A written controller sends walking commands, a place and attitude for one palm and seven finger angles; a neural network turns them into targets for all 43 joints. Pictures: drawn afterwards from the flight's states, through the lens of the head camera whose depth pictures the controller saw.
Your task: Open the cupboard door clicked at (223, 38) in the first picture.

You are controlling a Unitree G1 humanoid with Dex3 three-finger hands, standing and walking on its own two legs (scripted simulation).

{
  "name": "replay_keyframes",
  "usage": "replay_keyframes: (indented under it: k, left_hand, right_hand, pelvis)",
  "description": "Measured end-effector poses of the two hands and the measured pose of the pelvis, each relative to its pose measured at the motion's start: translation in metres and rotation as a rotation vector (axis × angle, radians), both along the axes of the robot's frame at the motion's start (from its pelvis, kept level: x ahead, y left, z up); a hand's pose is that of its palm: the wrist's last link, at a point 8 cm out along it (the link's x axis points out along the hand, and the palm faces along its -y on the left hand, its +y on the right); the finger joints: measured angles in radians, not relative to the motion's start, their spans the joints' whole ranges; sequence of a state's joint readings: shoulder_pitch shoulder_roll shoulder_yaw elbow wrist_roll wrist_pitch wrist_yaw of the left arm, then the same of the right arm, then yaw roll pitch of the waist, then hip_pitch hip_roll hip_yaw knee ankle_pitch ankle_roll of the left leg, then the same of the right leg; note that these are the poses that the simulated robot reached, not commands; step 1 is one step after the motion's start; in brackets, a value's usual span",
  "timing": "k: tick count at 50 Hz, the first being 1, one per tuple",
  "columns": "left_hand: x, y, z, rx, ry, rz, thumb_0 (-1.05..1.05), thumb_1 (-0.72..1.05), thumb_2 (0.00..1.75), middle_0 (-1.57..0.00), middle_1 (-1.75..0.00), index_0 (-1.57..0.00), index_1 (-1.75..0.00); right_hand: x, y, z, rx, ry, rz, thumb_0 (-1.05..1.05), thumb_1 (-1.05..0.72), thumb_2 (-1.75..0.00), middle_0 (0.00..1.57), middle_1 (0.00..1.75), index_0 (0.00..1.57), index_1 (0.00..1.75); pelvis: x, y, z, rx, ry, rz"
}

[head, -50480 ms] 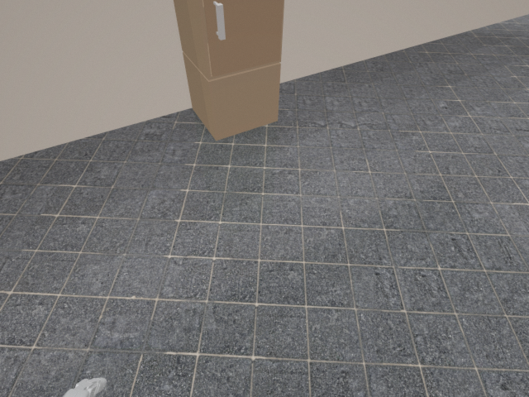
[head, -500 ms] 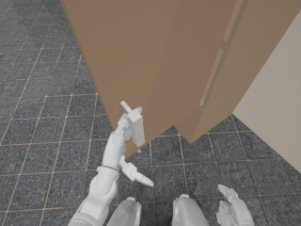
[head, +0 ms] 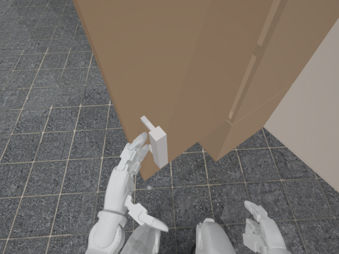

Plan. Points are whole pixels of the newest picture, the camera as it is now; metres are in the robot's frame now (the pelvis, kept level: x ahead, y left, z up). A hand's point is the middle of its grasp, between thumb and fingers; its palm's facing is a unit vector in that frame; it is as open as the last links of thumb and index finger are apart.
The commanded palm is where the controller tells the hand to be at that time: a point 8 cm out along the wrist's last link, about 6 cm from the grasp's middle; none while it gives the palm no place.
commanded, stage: slide the hand sideways off the handle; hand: left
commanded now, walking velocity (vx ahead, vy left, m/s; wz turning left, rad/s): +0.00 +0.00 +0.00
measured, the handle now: (153, 142) +0.36 +0.06 +0.05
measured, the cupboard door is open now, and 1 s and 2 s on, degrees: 93 93 93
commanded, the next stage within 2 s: draw the hand back to the body in 0.52 s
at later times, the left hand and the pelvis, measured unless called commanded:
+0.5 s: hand (127, 204) +0.22 +0.10 +0.04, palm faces -0.13 -0.99 -0.02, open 16.3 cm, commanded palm +0.20 +0.16 +0.04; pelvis +0.01 -0.01 -0.01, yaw +0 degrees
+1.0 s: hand (89, 205) +0.20 +0.14 +0.11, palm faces -0.12 -0.99 -0.06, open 16.3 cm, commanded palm +0.18 +0.21 +0.12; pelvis +0.01 +0.00 +0.03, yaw +0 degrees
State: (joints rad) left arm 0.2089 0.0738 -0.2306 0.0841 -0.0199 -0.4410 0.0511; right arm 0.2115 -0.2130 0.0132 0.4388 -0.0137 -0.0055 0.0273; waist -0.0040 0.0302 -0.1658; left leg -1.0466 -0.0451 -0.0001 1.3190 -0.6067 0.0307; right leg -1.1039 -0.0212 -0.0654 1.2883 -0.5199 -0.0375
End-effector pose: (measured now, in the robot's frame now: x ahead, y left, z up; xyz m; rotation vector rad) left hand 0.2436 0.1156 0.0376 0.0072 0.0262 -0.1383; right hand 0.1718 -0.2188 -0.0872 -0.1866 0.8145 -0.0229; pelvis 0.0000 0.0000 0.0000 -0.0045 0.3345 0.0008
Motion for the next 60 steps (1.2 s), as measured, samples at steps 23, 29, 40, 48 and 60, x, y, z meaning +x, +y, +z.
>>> replay_keyframes:
  k: [23, 29, 40, 48, 60]
  left_hand:
    - [-0.033, 0.037, 0.001, 0.02, 0.033, 0.013, -0.01, -0.5, 0.3, -0.15, -0.3, -0.15, -0.3]
    - [-0.039, 0.045, 0.0, 0.018, 0.044, 0.011, -0.01, -0.5, 0.3, -0.15, -0.3, -0.15, -0.3]
    - [-0.042, 0.063, 0.033, 0.045, 0.007, 0.009, -0.02, -0.5, 0.3, -0.15, -0.3, -0.15, -0.3]
    - [-0.053, 0.081, 0.072, 0.05, 0.014, 0.028, -0.01, -0.5, 0.3, -0.15, -0.3, -0.15, -0.3]
    - [-0.058, 0.111, 0.117, 0.185, 0.03, 0.123, -0.01, -0.42, 0.34, -0.15, -0.3, -0.16, -0.3]
  right_hand:
    - [0.02, -0.02, 0.004, -0.047, -0.078, -0.018, 0.01, -0.91, -0.9, 0.2, 0.3, 0.21, 0.3]
    - [0.017, -0.023, 0.003, -0.054, -0.085, -0.04, 0.01, -0.91, -0.9, 0.2, 0.3, 0.21, 0.3]
    - [0.008, -0.015, 0.015, -0.039, -0.089, -0.074, 0.01, -0.91, -0.9, 0.2, 0.3, 0.21, 0.3]
    - [0.003, -0.008, 0.052, -0.035, -0.131, -0.087, 0.01, -0.91, -0.9, 0.2, 0.3, 0.21, 0.3]
    - [0.014, -0.005, 0.095, -0.064, -0.2, -0.108, 0.01, -0.91, -0.9, 0.2, 0.3, 0.21, 0.3]
  pelvis:
    - [0.008, -0.012, -0.009, -0.009, 0.02, 0.003]
    - [0.007, -0.012, -0.011, -0.011, 0.018, 0.001]
    - [0.004, -0.008, -0.001, -0.02, -0.021, -0.002]
    - [0.01, -0.001, 0.028, -0.027, -0.08, 0.006]
    - [0.022, 0.007, 0.058, -0.03, -0.167, -0.005]
